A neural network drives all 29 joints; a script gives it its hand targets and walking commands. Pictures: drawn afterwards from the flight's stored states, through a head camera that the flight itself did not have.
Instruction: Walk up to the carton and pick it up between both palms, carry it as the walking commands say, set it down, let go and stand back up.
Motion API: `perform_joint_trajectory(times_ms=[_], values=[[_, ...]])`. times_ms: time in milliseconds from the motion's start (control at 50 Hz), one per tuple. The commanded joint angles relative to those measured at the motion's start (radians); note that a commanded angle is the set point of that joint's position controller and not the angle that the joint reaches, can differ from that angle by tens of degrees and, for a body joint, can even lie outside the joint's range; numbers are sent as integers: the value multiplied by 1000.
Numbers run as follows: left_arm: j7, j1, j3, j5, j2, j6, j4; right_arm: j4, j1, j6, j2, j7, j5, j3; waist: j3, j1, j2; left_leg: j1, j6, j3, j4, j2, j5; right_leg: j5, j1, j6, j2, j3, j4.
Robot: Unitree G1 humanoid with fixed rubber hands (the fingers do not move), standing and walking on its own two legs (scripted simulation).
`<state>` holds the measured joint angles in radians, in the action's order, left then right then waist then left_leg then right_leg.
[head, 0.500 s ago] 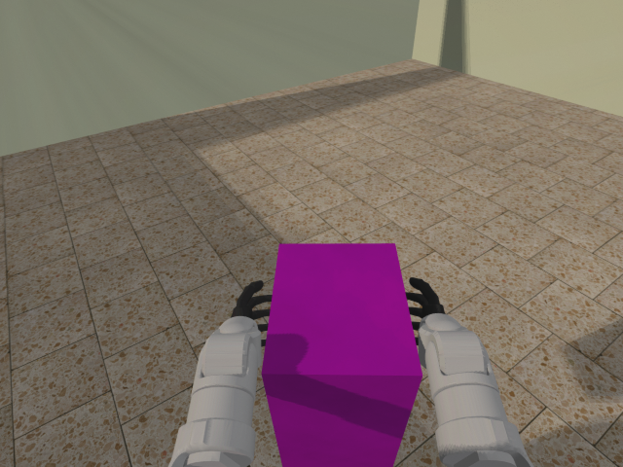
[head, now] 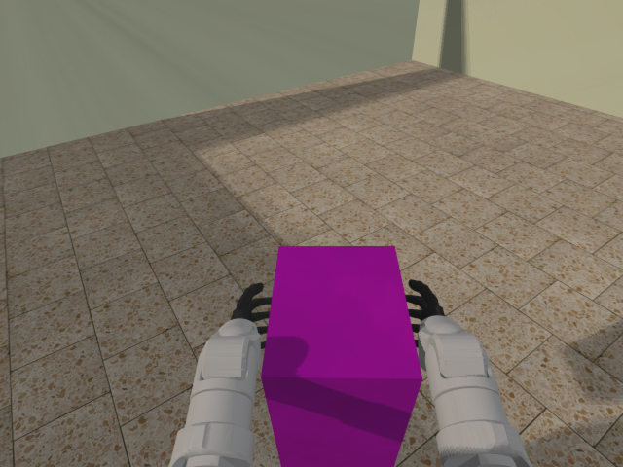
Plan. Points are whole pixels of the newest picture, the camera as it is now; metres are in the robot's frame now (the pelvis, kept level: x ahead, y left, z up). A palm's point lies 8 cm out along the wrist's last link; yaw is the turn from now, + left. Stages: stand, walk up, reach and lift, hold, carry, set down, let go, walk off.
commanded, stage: hold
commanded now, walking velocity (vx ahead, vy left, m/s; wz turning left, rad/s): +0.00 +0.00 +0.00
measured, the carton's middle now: (336, 365) +0.30 +0.00 -0.02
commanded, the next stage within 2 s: carry in 0.14 s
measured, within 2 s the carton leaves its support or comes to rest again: neither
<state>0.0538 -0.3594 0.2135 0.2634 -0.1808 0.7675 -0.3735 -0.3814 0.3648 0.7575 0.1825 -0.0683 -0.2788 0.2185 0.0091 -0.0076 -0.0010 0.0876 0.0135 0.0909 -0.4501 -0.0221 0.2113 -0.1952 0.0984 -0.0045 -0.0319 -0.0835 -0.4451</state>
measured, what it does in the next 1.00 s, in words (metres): steps to the right: left foot, then right foot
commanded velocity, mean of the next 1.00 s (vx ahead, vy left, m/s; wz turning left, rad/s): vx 0.00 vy -0.07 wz -0.22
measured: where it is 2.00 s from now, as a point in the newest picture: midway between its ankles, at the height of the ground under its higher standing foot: outside the picture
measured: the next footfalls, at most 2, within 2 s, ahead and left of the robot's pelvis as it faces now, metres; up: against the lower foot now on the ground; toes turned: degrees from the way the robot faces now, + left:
left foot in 0.76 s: -0.01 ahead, +0.02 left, +0.00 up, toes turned -8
right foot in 0.94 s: +0.01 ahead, -0.20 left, +0.00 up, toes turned -17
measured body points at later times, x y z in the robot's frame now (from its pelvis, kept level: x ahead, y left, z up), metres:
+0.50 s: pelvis -0.01 -0.06 -0.02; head +0.01 -0.07 +0.43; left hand +0.32 +0.00 +0.04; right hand +0.27 -0.25 +0.04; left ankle +0.00 +0.09 -0.70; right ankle +0.03 -0.15 -0.74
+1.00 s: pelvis -0.05 -0.09 -0.01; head -0.08 -0.08 +0.44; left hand +0.26 -0.02 +0.08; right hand +0.21 -0.28 +0.08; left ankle -0.05 +0.03 -0.74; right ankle -0.03 -0.19 -0.74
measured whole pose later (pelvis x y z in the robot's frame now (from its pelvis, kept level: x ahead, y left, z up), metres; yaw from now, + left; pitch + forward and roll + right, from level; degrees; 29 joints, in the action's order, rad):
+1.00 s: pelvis -0.05 -0.09 -0.01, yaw -13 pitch +3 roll -1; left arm 0.16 -0.29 0.08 0.11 -0.16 1.25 0.16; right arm 0.14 0.31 1.24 0.16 -0.16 -0.13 0.09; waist -0.15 0.00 0.01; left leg 0.31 0.00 -0.08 -0.62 0.05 0.36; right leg -0.20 0.40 0.03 -0.01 0.09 -0.56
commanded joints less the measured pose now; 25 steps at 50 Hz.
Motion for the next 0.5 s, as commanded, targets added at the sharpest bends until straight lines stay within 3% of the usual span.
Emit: perform_joint_trajectory(times_ms=[0,100,120,140,160,180,200,220,240,280,300,340,360,380,400,420,440,460,480], values=[[-237,-533,-489,-265,-1071,-53,61,44,511,-39,1086,246,273,-501,-240,1,0,-14,-12,-12,79,-60,-65,33,-50,6,-51,-2,81],[-238,-532,-490,-266,-1071,-53,62,44,509,-40,1087,246,273,-501,-240,1,0,-14,-13,-13,79,-60,-64,31,-49,6,-50,-2,81],[-236,-598,-562,-287,-1029,-54,81,59,574,-42,1034,246,291,-533,-210,21,-30,145,-30,24,32,105,130,-115,175,37,119,-51,30],[-233,-587,-540,-287,-1008,-54,64,25,565,-37,1029,239,283,-508,-217,13,-31,175,-50,89,56,158,228,-213,235,43,103,-70,13],[-229,-584,-563,-304,-1007,-50,83,28,529,-33,1029,230,287,-525,-222,14,4,196,-64,136,67,207,262,-204,296,37,82,-50,-55],[-226,-595,-595,-322,-1004,-42,115,47,503,-29,1026,220,295,-548,-261,18,72,163,-87,199,88,263,226,-150,347,27,58,-19,-153],[-223,-619,-646,-353,-1007,-31,169,85,487,-19,1027,207,312,-586,-304,20,156,110,-122,274,91,334,86,-123,404,19,39,14,-273],[-221,-641,-700,-395,-1014,-13,231,148,490,-7,1027,191,339,-632,-350,17,214,63,-160,307,55,397,-145,-208,444,16,37,30,-366],[-216,-621,-729,-433,-1014,9,242,211,492,9,1012,175,365,-664,-387,16,220,33,-179,282,14,427,-323,-291,460,16,45,54,-393],[-202,-609,-772,-497,-1001,49,313,336,494,48,981,152,406,-705,-416,14,197,34,-157,168,-51,407,-539,-291,422,19,38,103,-339],[-196,-592,-785,-521,-991,77,341,379,477,75,962,145,418,-712,-422,11,213,62,-131,106,-78,385,-584,-248,373,20,21,130,-283],[-185,-529,-801,-562,-976,136,409,455,416,135,927,136,439,-727,-433,5,228,106,-67,4,-156,337,-573,-139,276,28,-18,161,-140],[-182,-502,-806,-576,-969,168,441,482,384,167,914,133,446,-732,-446,3,185,141,-30,-40,-231,308,-511,-73,213,32,-3,128,-54],[-182,-478,-807,-585,-956,199,476,507,365,200,901,131,454,-736,-469,-3,80,272,13,-87,-329,260,-335,63,98,60,81,0,0],[-182,-464,-802,-573,-927,222,518,533,351,236,912,132,465,-747,-462,-3,-221,514,69,-212,-475,123,198,355,5,134,289,-268,31],[-175,-441,-791,-561,-927,247,548,577,382,264,943,134,496,-788,-500,-10,-320,540,56,-158,-606,85,441,579,-30,209,326,-291,-2],[-166,-421,-801,-559,-937,266,597,619,389,281,963,137,535,-814,-507,-8,-228,536,48,-130,-660,96,427,660,-35,230,302,-255,-29],[-154,-403,-807,-553,-943,282,665,671,402,295,977,142,577,-838,-497,-6,-141,541,45,-130,-647,110,382,669,-36,227,272,-206,-57],[-141,-387,-803,-547,-955,302,696,707,400,312,977,144,607,-851,-501,-7,-98,550,47,-131,-611,114,345,639,-45,218,257,-187,-66]])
